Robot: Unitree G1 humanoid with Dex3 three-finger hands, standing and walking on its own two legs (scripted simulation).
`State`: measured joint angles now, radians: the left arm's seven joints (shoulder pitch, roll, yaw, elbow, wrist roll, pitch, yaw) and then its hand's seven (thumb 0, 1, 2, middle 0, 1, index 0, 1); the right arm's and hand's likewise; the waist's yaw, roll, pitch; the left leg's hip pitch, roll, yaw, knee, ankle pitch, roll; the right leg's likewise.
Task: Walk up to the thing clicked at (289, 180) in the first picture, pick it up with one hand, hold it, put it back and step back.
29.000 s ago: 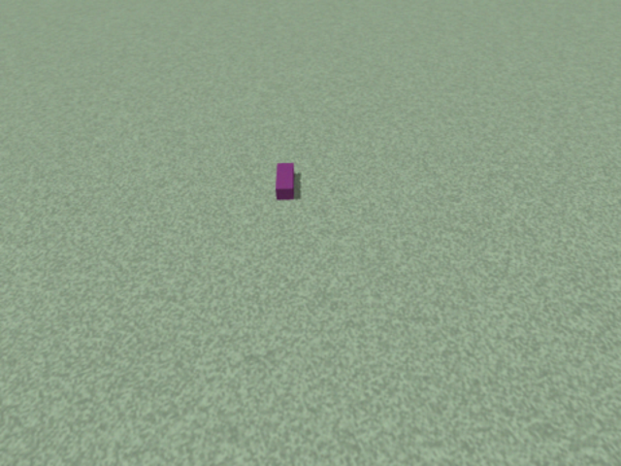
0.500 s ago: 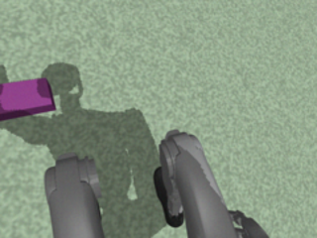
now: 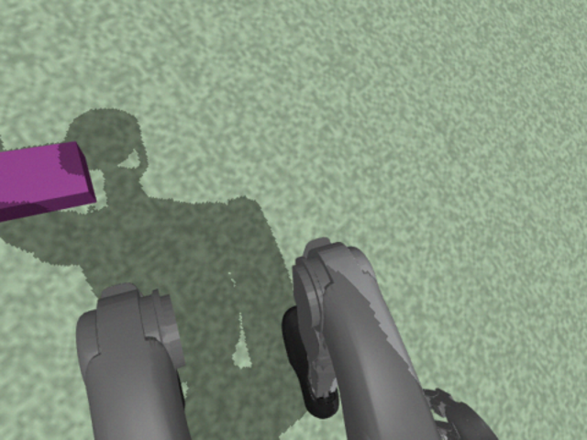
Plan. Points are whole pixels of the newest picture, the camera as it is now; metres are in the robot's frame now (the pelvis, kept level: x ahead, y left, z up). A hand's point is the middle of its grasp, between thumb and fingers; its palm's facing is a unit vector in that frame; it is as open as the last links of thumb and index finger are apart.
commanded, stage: rise first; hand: left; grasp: from above
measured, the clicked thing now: (15, 185) +0.49 +0.32 -0.29
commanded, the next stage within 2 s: approach in 0.34 s
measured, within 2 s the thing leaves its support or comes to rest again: neither
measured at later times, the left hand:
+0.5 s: hand out of the picture +0.45 +0.36 -0.16, palm faces -0.43 -0.09 -0.90, open 14.3 cm
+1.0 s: hand out of the picture +0.49 +0.30 -0.17, palm faces -0.40 -0.07 -0.91, open 14.2 cm
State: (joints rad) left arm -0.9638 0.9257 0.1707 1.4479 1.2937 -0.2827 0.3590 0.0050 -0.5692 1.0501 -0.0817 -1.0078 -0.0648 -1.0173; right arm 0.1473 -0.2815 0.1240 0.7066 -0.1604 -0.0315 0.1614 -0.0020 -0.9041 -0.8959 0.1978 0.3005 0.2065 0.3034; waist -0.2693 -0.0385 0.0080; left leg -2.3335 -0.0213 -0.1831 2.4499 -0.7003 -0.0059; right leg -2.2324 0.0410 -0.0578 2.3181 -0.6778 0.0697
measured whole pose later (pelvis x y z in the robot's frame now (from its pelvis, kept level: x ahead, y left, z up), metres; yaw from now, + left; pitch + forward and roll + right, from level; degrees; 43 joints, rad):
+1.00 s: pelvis +0.00 +0.00 +0.00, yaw +0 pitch +34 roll -10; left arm -1.08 0.89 0.14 1.54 1.31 -0.16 0.42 0.01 -0.58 1.06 -0.09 -1.03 -0.07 -1.04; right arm 0.20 -0.30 0.17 0.67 -0.15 -0.05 0.15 0.00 -0.90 -0.89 0.20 0.30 0.21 0.30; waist -0.36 -0.01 0.02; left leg -2.35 -0.01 -0.18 2.44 -0.68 -0.01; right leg -2.27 0.05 -0.05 2.31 -0.65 0.08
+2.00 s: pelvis +0.00 +0.00 -0.01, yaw -3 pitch +31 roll -13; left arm -1.10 1.03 0.15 1.64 1.34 -0.25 0.46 0.00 -0.58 1.06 -0.08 -0.97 -0.05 -1.00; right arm 0.19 -0.31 0.25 0.64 -0.20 -0.11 0.16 0.00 -0.89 -0.89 0.20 0.30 0.21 0.30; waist -0.39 -0.09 0.11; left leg -2.37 -0.01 -0.22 2.51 -0.70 0.00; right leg -2.26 0.06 -0.09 2.34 -0.65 0.06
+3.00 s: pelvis +0.00 +0.01 -0.02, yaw -5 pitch +28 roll -15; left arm -1.09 1.08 0.14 1.74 1.32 -0.24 0.57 0.00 -0.52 1.03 -0.09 -1.01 -0.07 -1.02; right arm 0.13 -0.34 0.31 0.63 -0.25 -0.20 0.23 0.00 -0.90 -0.90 0.20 0.30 0.21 0.30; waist -0.40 -0.14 0.17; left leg -2.35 0.00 -0.26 2.56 -0.72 0.00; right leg -2.24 0.07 -0.12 2.35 -0.64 0.08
